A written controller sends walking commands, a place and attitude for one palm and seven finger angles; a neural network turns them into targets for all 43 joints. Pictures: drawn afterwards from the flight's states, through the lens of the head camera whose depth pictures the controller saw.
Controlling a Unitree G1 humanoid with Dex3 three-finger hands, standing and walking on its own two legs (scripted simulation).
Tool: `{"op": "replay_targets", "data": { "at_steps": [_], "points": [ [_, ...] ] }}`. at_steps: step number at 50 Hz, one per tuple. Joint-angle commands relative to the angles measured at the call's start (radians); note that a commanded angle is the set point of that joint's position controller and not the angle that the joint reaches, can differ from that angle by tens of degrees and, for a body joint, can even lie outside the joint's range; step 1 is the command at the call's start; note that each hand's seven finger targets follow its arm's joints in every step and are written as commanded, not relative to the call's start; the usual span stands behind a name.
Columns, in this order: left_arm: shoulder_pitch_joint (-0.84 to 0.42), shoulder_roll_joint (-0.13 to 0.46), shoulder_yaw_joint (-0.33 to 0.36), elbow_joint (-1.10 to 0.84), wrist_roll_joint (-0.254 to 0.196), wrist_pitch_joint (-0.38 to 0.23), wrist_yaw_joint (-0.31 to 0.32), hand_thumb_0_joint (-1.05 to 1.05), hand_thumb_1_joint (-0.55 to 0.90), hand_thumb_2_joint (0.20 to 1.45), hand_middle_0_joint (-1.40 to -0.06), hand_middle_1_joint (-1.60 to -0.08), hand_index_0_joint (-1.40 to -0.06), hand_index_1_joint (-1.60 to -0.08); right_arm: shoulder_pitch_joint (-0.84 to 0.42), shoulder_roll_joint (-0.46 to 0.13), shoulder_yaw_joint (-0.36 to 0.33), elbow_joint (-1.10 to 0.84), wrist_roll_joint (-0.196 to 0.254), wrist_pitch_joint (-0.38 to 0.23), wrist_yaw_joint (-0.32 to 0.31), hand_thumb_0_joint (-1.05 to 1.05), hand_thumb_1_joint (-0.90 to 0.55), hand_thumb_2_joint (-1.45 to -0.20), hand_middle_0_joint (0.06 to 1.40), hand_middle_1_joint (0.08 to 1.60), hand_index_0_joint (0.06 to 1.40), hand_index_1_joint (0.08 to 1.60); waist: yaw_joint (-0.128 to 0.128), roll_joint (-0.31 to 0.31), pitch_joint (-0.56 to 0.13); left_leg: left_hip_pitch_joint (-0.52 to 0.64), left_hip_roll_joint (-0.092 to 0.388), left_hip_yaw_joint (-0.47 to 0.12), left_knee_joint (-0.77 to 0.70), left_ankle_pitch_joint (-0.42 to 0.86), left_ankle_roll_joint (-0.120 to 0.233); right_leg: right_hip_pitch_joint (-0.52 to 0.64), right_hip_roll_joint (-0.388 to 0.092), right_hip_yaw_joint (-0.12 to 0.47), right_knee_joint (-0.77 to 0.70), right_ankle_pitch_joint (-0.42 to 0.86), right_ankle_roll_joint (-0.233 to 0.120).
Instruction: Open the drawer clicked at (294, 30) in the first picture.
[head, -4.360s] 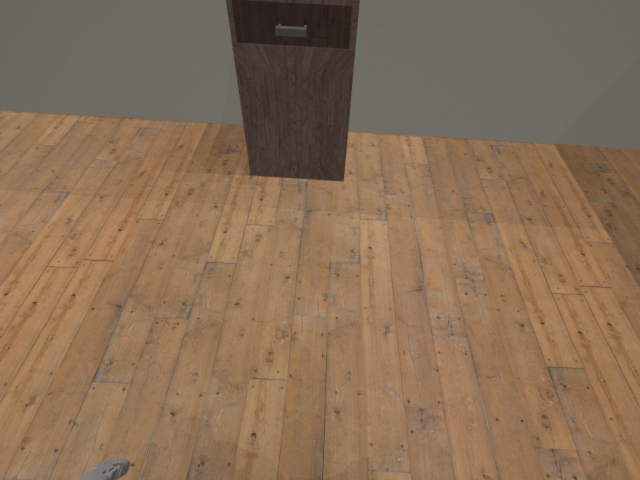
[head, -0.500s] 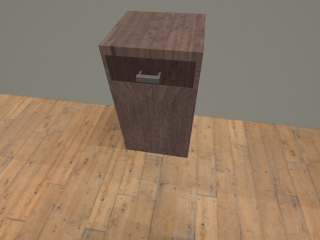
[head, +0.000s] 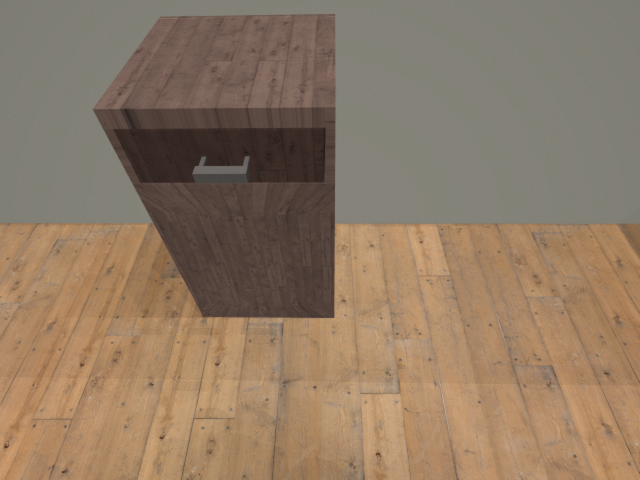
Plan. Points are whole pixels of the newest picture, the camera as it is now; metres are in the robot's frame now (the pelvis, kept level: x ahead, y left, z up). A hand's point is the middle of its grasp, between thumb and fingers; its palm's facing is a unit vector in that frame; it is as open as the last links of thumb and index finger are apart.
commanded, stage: take the last steps up to it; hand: left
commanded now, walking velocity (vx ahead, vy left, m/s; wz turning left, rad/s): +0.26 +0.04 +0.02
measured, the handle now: (223, 167) +0.70 +0.22 -0.05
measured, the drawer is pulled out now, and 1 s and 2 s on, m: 0.00 0.00 0.00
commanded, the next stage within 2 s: come to a stop and stand still in 0.32 s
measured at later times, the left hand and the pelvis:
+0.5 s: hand out of the picture +0.08 +0.19 -0.18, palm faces +0.10 -0.99 -0.14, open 7.4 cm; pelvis +0.14 +0.03 +0.00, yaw +0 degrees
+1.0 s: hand (230, 411) +0.24 +0.15 -0.14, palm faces -0.01 -0.96 -0.28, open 7.4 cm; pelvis +0.16 -0.04 +0.01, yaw +0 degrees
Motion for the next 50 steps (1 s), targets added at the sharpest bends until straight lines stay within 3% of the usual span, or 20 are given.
{"op": "replay_targets", "data": {
  "at_steps": [1, 3, 4, 7, 15, 18, 19, 21, 22, 24, 26, 28, 33, 41, 43, 44, 45, 46, 48, 50],
  "points": [
    [0.356, 0.243, 0.045, 0.070, -0.016, -0.029, 0.030, 0.000, 0.900, 0.900, -0.200, -0.300, -0.200, -0.300, -0.140, -0.100, -0.017, -0.132, 0.009, -0.019, 0.001, 0.000, -0.900, -0.900, 0.200, 0.300, 0.200, 0.300, 0.177, -0.298, -0.091, -0.559, -0.010, -0.105, 0.571, -0.190, 0.049, 0.440, -0.384, 0.574, -0.357, -0.136, -0.190],
    [0.214, 0.154, 0.026, 0.034, -0.012, -0.025, 0.042, 0.000, 0.900, 0.900, -0.200, -0.300, -0.200, -0.300, -0.173, -0.089, -0.028, -0.130, 0.004, -0.012, 0.005, 0.000, -0.900, -0.900, 0.200, 0.300, 0.200, 0.300, 0.113, -0.145, 0.036, -0.565, 0.050, -0.156, 0.632, -0.044, 0.055, 0.250, -0.341, 0.450, -0.389, -0.231, -0.181],
    [0.175, 0.115, 0.015, 0.022, -0.008, -0.031, 0.043, 0.000, 0.900, 0.900, -0.200, -0.300, -0.200, -0.300, -0.161, -0.069, -0.027, -0.117, 0.000, -0.008, 0.010, 0.000, -0.900, -0.900, 0.200, 0.300, 0.200, 0.300, 0.082, -0.095, 0.039, -0.513, 0.053, -0.150, 0.598, 0.021, 0.045, 0.189, -0.293, 0.349, -0.385, -0.119, -0.153],
    [0.167, 0.081, 0.005, 0.023, -0.001, -0.047, 0.043, 0.000, 0.900, 0.900, -0.200, -0.300, -0.200, -0.300, -0.114, -0.032, -0.024, -0.104, -0.002, 0.006, 0.014, 0.000, -0.900, -0.900, 0.200, 0.300, 0.200, 0.300, 0.039, -0.113, 0.011, -0.422, 0.036, -0.110, 0.470, 0.077, 0.020, 0.153, -0.235, 0.187, -0.364, 0.148, -0.128],
    [0.216, 0.137, 0.004, 0.057, -0.003, -0.045, 0.039, 0.000, 0.900, 0.900, -0.200, -0.300, -0.200, -0.300, -0.288, -0.064, -0.014, -0.186, 0.006, -0.003, 0.031, 0.000, -0.900, -0.900, 0.200, 0.300, 0.200, 0.300, 0.069, -0.137, 0.026, -0.324, -0.009, -0.070, 0.155, 0.144, 0.029, 0.186, -0.232, 0.142, -0.322, 0.230, -0.122],
    [0.200, 0.128, 0.005, 0.063, -0.006, -0.033, 0.041, 0.000, 0.900, 0.900, -0.200, -0.300, -0.200, -0.300, -0.223, -0.085, -0.012, -0.165, 0.003, -0.013, 0.023, 0.000, -0.900, -0.900, 0.200, 0.300, 0.200, 0.300, 0.024, -0.100, 0.017, -0.121, -0.036, -0.041, -0.013, 0.225, 0.036, 0.122, -0.187, 0.100, -0.212, 0.200, -0.077],
    [0.210, 0.107, -0.001, 0.065, -0.008, -0.028, 0.039, 0.000, 0.900, 0.900, -0.200, -0.300, -0.200, -0.300, -0.149, -0.124, -0.018, -0.139, -0.001, -0.021, 0.015, 0.000, -0.900, -0.900, 0.200, 0.300, 0.200, 0.300, -0.005, -0.019, -0.028, 0.024, -0.018, -0.067, -0.074, 0.275, 0.049, 0.075, -0.135, 0.062, -0.064, 0.206, -0.049],
    [0.228, 0.039, -0.016, 0.027, -0.013, -0.028, 0.032, 0.000, 0.900, 0.900, -0.200, -0.300, -0.200, -0.300, -0.003, -0.273, -0.047, -0.119, -0.006, -0.014, -0.001, 0.000, -0.900, -0.900, 0.200, 0.300, 0.200, 0.300, -0.035, 0.287, -0.122, 0.196, 0.315, -0.451, -0.206, 0.463, 0.217, -0.171, 0.043, -0.045, 0.392, -0.397, 0.021],
    [0.215, 0.049, -0.021, 0.026, -0.008, -0.014, 0.044, 0.000, 0.900, 0.900, -0.200, -0.300, -0.200, -0.300, -0.050, -0.252, -0.036, -0.129, 0.000, -0.007, -0.013, 0.000, -0.900, -0.900, 0.200, 0.300, 0.200, 0.300, -0.019, 0.252, -0.112, 0.104, 0.326, -0.456, -0.240, 0.426, 0.221, -0.174, 0.008, 0.059, 0.498, -0.415, 0.014],
    [0.203, 0.027, -0.023, 0.059, -0.013, -0.001, 0.046, 0.000, 0.900, 0.900, -0.200, -0.300, -0.200, -0.300, -0.221, -0.160, -0.005, -0.169, 0.003, -0.006, -0.025, 0.000, -0.900, -0.900, 0.200, 0.300, 0.200, 0.300, 0.039, 0.115, -0.015, -0.088, 0.265, -0.336, -0.255, 0.549, 0.209, -0.106, -0.051, 0.112, 0.463, -0.292, 0.034],
    [0.244, 0.011, -0.034, 0.084, -0.017, 0.019, 0.049, 0.000, 0.900, 0.900, -0.200, -0.300, -0.200, -0.300, -0.285, -0.139, 0.008, -0.171, 0.009, -0.009, -0.032, 0.000, -0.900, -0.900, 0.200, 0.300, 0.200, 0.300, 0.070, 0.071, -0.039, -0.101, 0.218, -0.222, -0.238, 0.738, 0.188, -0.018, -0.053, 0.108, 0.351, -0.215, 0.059],
    [0.253, 0.035, -0.027, 0.081, -0.018, 0.037, 0.052, 0.000, 0.900, 0.900, -0.200, -0.300, -0.200, -0.300, -0.280, -0.161, -0.003, -0.158, 0.015, -0.001, -0.039, 0.000, -0.900, -0.900, 0.200, 0.300, 0.200, 0.300, 0.067, 0.059, -0.096, -0.043, 0.223, -0.195, -0.205, 0.861, 0.193, -0.007, -0.039, 0.095, 0.305, -0.198, 0.068],
    [0.179, 0.060, 0.003, 0.003, -0.004, 0.075, 0.052, 0.000, 0.900, 0.900, -0.200, -0.300, -0.200, -0.300, -0.246, -0.193, -0.041, -0.163, 0.007, 0.026, -0.047, 0.000, -0.900, -0.900, 0.200, 0.300, 0.200, 0.300, 0.046, 0.075, -0.088, -0.044, 0.265, -0.215, -0.185, 0.842, 0.229, -0.102, -0.013, 0.110, 0.433, -0.212, 0.068],
    [0.122, 0.056, 0.000, -0.056, -0.010, 0.058, 0.050, 0.000, 0.900, 0.900, -0.200, -0.300, -0.200, -0.300, -0.254, -0.198, -0.058, -0.175, -0.003, 0.040, -0.027, 0.000, -0.900, -0.900, 0.200, 0.300, 0.200, 0.300, 0.046, 0.160, -0.109, -0.069, 0.207, -0.198, -0.137, 0.610, 0.184, 0.040, 0.012, 0.062, 0.097, -0.138, 0.045],
    [0.168, 0.090, 0.003, -0.043, -0.005, 0.041, 0.051, 0.000, 0.900, 0.900, -0.200, -0.300, -0.200, -0.300, -0.238, -0.180, -0.057, -0.173, 0.007, 0.042, -0.018, 0.000, -0.900, -0.900, 0.200, 0.300, 0.200, 0.300, 0.071, 0.049, -0.120, -0.133, 0.134, -0.155, -0.042, 0.428, 0.109, 0.178, -0.005, 0.074, -0.161, 0.082, 0.044],
    [0.145, 0.156, 0.007, -0.049, 0.004, 0.029, 0.056, 0.000, 0.900, 0.900, -0.200, -0.300, -0.200, -0.300, -0.210, -0.120, -0.049, -0.180, 0.016, 0.042, -0.013, 0.000, -0.900, -0.900, 0.200, 0.300, 0.200, 0.300, 0.047, -0.141, -0.111, -0.228, 0.034, -0.080, 0.073, 0.211, 0.045, 0.212, -0.150, 0.250, -0.223, 0.251, -0.003],
    [0.115, 0.201, 0.007, -0.055, 0.000, 0.023, 0.056, 0.000, 0.900, 0.900, -0.200, -0.300, -0.200, -0.300, -0.225, -0.074, -0.031, -0.201, 0.018, 0.048, -0.006, 0.000, -0.900, -0.900, 0.200, 0.300, 0.200, 0.300, 0.042, -0.233, -0.085, -0.274, -0.041, -0.072, 0.143, -0.081, 0.018, 0.159, -0.277, 0.317, -0.242, 0.388, -0.082],
    [0.119, 0.208, 0.011, -0.064, -0.002, 0.020, 0.057, 0.000, 0.900, 0.900, -0.200, -0.300, -0.200, -0.300, -0.254, -0.084, -0.031, -0.210, 0.013, 0.069, -0.013, 0.000, -0.900, -0.900, 0.200, 0.300, 0.200, 0.300, 0.070, -0.306, -0.103, -0.260, -0.043, -0.139, 0.252, -0.176, 0.026, 0.101, -0.288, 0.355, -0.274, 0.371, -0.129],
    [0.025, 0.153, -0.003, -0.063, -0.005, 0.025, 0.062, 0.000, 0.900, 0.900, -0.200, -0.300, -0.200, -0.300, -0.223, -0.088, -0.027, -0.169, 0.012, 0.074, -0.016, 0.000, -0.900, -0.900, 0.200, 0.300, 0.200, 0.300, 0.028, -0.213, -0.054, -0.260, -0.043, -0.170, 0.358, -0.095, 0.031, 0.081, -0.227, 0.286, -0.266, 0.304, -0.155],
    [0.018, 0.138, -0.008, -0.062, -0.008, 0.021, 0.059, 0.000, 0.900, 0.900, -0.200, -0.300, -0.200, -0.300, -0.201, -0.081, -0.024, -0.142, 0.014, 0.068, -0.015, 0.000, -0.900, -0.900, 0.200, 0.300, 0.200, 0.300, 0.027, -0.156, -0.041, -0.266, -0.045, -0.162, 0.373, -0.061, 0.025, 0.106, -0.188, 0.223, -0.247, 0.345, -0.139]
  ]
}}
